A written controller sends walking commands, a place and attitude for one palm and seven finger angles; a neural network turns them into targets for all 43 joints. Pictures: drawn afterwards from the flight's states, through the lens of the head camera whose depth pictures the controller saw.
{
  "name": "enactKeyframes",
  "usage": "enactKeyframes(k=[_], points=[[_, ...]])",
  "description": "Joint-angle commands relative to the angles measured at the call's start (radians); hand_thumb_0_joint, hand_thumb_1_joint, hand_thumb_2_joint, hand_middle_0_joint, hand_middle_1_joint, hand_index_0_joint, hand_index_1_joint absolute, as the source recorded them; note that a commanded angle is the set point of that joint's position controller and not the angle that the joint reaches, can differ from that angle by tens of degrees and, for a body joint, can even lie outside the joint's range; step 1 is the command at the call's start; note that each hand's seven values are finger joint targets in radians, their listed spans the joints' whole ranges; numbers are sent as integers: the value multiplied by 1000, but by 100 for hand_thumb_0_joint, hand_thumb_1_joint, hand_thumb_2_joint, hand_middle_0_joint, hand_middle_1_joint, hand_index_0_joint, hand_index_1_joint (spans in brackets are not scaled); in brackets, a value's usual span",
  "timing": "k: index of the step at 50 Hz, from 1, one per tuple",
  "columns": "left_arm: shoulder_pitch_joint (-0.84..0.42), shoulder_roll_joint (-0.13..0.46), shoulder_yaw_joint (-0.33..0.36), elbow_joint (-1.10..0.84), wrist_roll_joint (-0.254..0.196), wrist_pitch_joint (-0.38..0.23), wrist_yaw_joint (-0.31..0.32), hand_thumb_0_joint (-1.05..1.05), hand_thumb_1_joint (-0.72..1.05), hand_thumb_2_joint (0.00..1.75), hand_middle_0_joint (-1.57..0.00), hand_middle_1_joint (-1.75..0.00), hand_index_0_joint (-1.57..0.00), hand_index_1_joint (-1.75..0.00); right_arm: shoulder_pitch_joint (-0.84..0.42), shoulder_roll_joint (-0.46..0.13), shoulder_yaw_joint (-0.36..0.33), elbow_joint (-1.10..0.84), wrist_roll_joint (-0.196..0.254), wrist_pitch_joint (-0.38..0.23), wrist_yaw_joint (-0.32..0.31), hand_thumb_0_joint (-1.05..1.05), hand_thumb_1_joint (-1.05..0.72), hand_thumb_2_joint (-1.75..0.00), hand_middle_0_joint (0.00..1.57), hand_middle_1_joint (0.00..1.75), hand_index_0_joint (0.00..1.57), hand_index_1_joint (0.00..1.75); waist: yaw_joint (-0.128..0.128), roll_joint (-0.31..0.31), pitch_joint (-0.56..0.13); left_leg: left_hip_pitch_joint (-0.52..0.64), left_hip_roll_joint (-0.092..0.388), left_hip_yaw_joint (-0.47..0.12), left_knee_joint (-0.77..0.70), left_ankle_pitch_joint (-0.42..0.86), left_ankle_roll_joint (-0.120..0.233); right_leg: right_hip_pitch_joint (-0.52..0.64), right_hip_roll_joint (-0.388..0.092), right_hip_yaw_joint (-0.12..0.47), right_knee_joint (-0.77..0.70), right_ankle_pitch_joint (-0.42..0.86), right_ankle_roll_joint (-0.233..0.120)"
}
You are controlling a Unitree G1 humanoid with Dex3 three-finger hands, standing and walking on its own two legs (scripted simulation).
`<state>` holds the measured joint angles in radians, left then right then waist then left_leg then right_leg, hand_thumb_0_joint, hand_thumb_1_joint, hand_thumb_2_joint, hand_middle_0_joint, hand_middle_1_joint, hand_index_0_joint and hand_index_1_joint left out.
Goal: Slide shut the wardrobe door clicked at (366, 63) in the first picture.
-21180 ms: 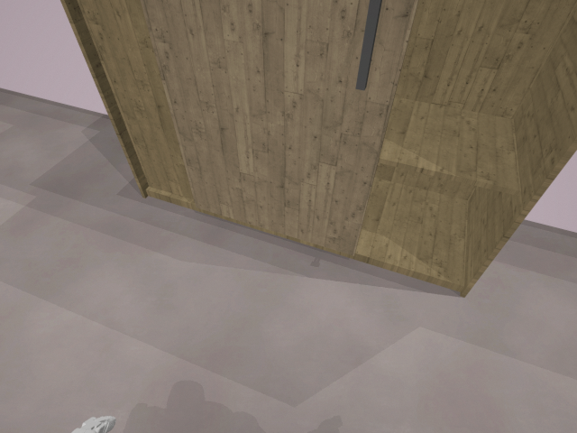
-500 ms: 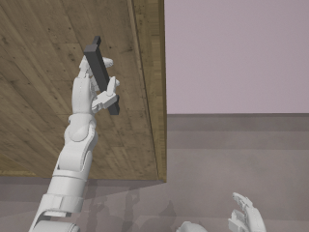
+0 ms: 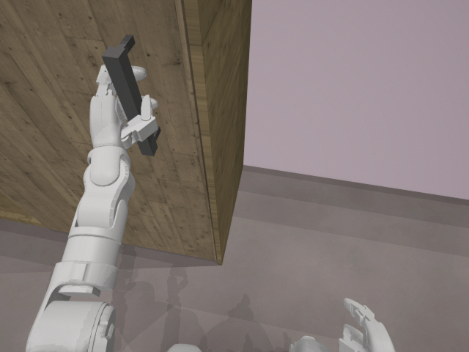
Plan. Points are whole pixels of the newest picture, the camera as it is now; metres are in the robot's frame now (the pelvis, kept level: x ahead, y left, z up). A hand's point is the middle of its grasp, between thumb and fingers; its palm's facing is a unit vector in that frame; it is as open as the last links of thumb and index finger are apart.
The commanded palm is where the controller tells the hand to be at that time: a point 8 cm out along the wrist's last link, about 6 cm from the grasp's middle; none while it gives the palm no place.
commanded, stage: stop walking and hold the door there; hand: left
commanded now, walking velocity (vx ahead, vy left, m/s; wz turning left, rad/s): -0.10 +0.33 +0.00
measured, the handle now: (139, 102) +0.43 +0.26 +0.15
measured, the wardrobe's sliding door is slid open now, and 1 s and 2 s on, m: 0.00 0.00 0.00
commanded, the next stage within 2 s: none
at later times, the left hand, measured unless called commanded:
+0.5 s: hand (146, 119) +0.39 +0.23 +0.15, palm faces +0.49 -0.83 -0.28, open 6.5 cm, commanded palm +0.35 +0.26 +0.14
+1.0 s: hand (145, 120) +0.39 +0.24 +0.15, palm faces +0.48 -0.83 -0.29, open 6.5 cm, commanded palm +0.35 +0.26 +0.14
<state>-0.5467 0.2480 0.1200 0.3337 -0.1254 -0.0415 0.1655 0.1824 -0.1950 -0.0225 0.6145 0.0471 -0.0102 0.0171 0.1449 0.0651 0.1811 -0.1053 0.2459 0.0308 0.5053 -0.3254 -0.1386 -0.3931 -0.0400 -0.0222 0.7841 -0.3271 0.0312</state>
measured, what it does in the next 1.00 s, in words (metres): steps on the spot: right foot, then left foot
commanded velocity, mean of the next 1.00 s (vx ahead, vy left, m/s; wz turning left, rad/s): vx -0.03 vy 0.10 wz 0.00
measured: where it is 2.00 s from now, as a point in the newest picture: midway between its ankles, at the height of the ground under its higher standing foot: outside the picture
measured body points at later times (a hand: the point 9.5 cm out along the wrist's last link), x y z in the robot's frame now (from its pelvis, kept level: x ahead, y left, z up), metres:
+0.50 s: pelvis +0.03 -0.06 +0.00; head +0.03 -0.07 +0.45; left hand +0.36 +0.27 +0.16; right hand +0.14 -0.35 -0.09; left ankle +0.06 +0.03 -0.73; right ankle +0.07 -0.19 -0.73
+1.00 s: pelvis +0.06 -0.06 +0.01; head +0.04 -0.07 +0.46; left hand +0.36 +0.28 +0.16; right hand +0.19 -0.33 -0.08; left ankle +0.06 +0.03 -0.73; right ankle +0.07 -0.19 -0.73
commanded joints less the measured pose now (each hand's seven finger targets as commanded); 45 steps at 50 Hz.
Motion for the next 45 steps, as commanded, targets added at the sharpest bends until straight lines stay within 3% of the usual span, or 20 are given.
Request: enactKeyframes(k=[1,2,3,4,5,6,8,10,12,14,15,16,18,20,22,25,28,35,41,45], points=[[-264,483,244,-114,102,-130,-74,0,90,90,-45,-140,-45,-140,-36,-229,-67,-97,5,-18,-21,0,-90,-90,20,30,20,30,-136,250,-415,76,-7,101,186,675,177,260,70,-119,-335,299,2],[-271,366,148,-186,101,-141,-92,0,90,90,-45,-140,-45,-140,-41,-168,-50,-110,23,-28,-18,0,-90,-90,20,30,20,30,-157,91,-480,-35,-86,131,322,510,199,445,1,-39,-348,558,-33],[-260,460,226,-187,107,-143,-82,0,90,90,-45,-140,-45,-140,-62,-135,-43,-100,20,-39,-29,0,-90,-90,20,30,20,30,-167,-116,-498,-234,-171,139,437,97,131,570,-143,145,-333,855,-93],[-163,491,276,-125,98,-133,-75,0,90,90,-45,-140,-45,-140,-67,-130,-33,-89,16,-49,-42,0,-90,-90,20,30,20,30,-149,-236,-507,-306,-203,58,524,-214,118,537,-242,256,-347,955,-136],[-155,475,277,-135,85,-127,-69,0,90,90,-45,-140,-45,-140,-87,-141,-30,-89,15,-57,-57,0,-90,-90,20,30,20,30,-126,-333,-504,-305,-188,-33,545,-255,126,488,-263,303,-351,856,-138],[-147,489,298,-145,82,-119,-59,0,90,90,-45,-140,-45,-140,-103,-151,-22,-75,12,-66,-69,0,-90,-90,20,30,20,30,-135,-284,-476,-289,-185,-59,469,-249,130,432,-273,289,-357,764,-135],[-122,524,371,-125,88,-124,-38,0,90,90,-45,-140,-45,-140,-104,-159,-15,-51,-4,-81,-90,0,-90,-90,20,30,20,30,-137,-269,-470,-230,-208,-20,243,-187,136,412,-253,232,-366,726,-110],[-88,516,374,-105,97,-127,-31,0,90,90,-45,-140,-45,-140,-102,-171,-22,-50,-10,-83,-96,0,-90,-90,20,30,20,30,-141,-284,-475,-176,-231,20,104,-96,135,399,-264,219,-398,674,-96],[-53,488,343,-100,98,-126,-24,0,90,90,-45,-140,-45,-140,-93,-183,-33,-52,-7,-71,-97,0,-90,-90,20,30,20,30,-149,-244,-464,-78,-224,28,-25,49,135,325,-271,194,-406,543,-80],[-51,457,302,-116,97,-127,-24,0,90,90,-45,-140,-45,-140,-88,-204,-48,-60,-1,-65,-95,0,-90,-90,20,30,20,30,-147,-140,-432,-3,-169,17,-117,161,147,246,-226,179,-387,397,-58],[-51,443,282,-119,97,-130,-26,0,90,90,-45,-140,-45,-140,-77,-220,-53,-65,2,-65,-94,0,-90,-90,20,30,20,30,-144,-76,-412,-13,-119,-26,-144,197,162,223,-180,160,-366,318,-43],[-47,423,255,-146,98,-138,-29,0,90,90,-45,-140,-45,-140,-77,-225,-52,-76,4,-63,-92,0,-90,-90,20,30,20,30,-145,63,-378,-24,-80,-63,-181,166,182,178,-124,128,-340,198,-29],[3,466,302,-113,111,-153,-15,0,90,90,-45,-140,-45,-140,-81,-225,-43,-86,3,-68,-98,0,-90,-90,20,30,20,30,-133,162,-345,-90,-15,-140,-245,158,220,166,-44,17,-234,66,-9],[28,477,302,-119,114,-160,-12,0,90,90,-45,-140,-45,-140,-66,-214,-37,-90,2,-74,-106,0,-90,-90,20,30,20,30,-129,120,-342,-112,-15,-113,-213,190,229,192,-50,13,-238,54,-12],[57,458,283,-119,109,-153,-14,0,90,90,-45,-140,-45,-140,-57,-219,-36,-92,4,-75,-111,0,-90,-90,20,30,20,30,-134,45,-356,-122,-56,-61,-150,186,200,239,-63,38,-317,181,-12],[67,474,301,-99,109,-151,-6,0,90,90,-45,-140,-45,-140,-25,-227,-43,-76,-1,-76,-117,0,-90,-90,20,30,20,30,-143,-8,-316,-171,-115,-32,-152,-48,174,209,-81,117,-400,84,-26],[79,472,299,-89,107,-154,-5,0,90,90,-45,-140,-45,-140,-20,-223,-41,-61,-8,-80,-121,0,-90,-90,20,30,20,30,-149,-52,-307,-120,-131,-34,-133,-9,173,156,-95,162,-455,56,-35],[162,483,330,-94,107,-159,-6,0,90,90,-45,-140,-45,-140,-24,-210,-34,-45,-7,-87,-130,0,-90,-90,20,30,20,30,-147,-50,-358,-46,-95,-40,-160,204,173,201,-68,105,-392,286,-24],[205,436,295,-128,99,-150,-13,0,90,90,-45,-140,-45,-140,-39,-199,-28,-50,-7,-78,-131,0,-90,-90,20,30,20,30,-153,-32,-342,-35,-94,-25,-162,251,162,203,-63,91,-389,330,-23],[231,472,334,-118,101,-149,-6,0,90,90,-45,-140,-45,-140,-36,-198,-28,-51,-8,-72,-131,0,-90,-90,20,30,20,30,-151,-29,-338,-33,-97,-16,-163,254,159,210,-61,89,-395,343,-25]])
